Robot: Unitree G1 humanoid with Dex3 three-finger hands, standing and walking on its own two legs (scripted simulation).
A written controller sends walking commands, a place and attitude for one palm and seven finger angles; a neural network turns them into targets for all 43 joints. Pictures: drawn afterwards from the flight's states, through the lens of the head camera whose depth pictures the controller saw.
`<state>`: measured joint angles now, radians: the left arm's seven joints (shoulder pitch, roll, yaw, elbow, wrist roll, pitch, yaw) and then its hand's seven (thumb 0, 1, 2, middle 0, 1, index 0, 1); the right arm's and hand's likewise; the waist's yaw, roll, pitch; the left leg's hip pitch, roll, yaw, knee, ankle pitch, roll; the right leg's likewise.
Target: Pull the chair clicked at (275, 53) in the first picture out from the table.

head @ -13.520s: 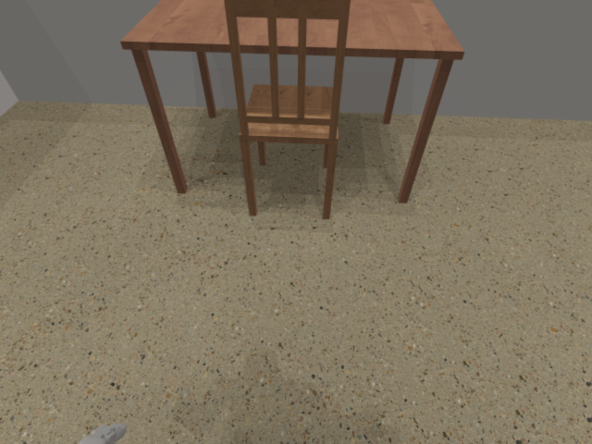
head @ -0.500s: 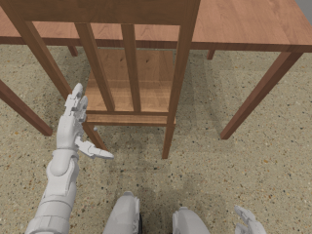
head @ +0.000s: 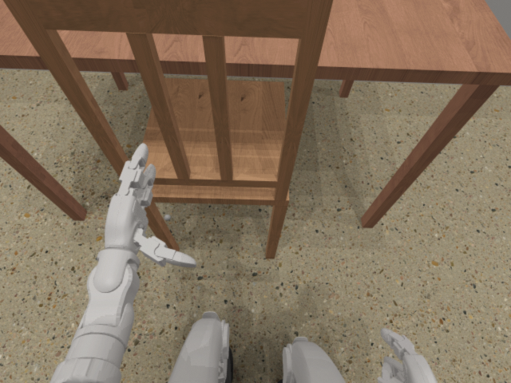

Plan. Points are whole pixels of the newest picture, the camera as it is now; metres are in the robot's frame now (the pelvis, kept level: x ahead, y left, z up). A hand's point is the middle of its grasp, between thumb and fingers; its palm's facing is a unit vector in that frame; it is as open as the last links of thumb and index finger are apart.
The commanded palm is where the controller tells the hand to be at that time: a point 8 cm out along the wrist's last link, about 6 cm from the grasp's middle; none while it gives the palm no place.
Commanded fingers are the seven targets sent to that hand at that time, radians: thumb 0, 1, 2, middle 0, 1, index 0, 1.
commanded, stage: aim the fingers beside a spindle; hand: left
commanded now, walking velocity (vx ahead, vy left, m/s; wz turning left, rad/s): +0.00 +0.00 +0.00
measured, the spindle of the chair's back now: (167, 121) +0.52 +0.18 +0.05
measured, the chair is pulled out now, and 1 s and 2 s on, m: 0.00 0.00 0.00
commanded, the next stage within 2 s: none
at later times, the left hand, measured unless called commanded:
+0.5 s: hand (168, 211) +0.36 +0.15 +0.04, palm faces +0.00 -1.00 -0.05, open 17.0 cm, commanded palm +0.34 +0.20 +0.02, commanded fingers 0.00 -0.50 0.30 -0.06 -0.08 -0.06 -0.08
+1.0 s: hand (175, 217) +0.36 +0.14 +0.02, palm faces -0.01 -1.00 -0.02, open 16.9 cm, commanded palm +0.34 +0.20 +0.03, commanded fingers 0.00 -0.50 0.30 -0.06 -0.08 -0.06 -0.08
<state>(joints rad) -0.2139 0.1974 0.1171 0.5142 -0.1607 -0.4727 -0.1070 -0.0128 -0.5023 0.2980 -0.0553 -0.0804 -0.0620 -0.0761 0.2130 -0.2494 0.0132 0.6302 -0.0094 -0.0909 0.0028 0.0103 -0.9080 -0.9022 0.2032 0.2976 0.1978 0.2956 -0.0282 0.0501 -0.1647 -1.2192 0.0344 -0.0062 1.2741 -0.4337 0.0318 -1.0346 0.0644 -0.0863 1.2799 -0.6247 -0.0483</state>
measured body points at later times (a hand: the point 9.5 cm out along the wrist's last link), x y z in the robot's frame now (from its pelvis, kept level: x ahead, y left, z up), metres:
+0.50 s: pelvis +0.00 -0.01 +0.00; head +0.10 +0.00 +0.44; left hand +0.35 +0.21 +0.04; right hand +0.14 -0.25 -0.12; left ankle +0.09 +0.10 -0.62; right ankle -0.01 -0.10 -0.62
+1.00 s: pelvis +0.00 +0.00 +0.00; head +0.11 +0.00 +0.44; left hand +0.35 +0.20 +0.02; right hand +0.14 -0.25 -0.11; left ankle +0.09 +0.10 -0.62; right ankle -0.01 -0.10 -0.62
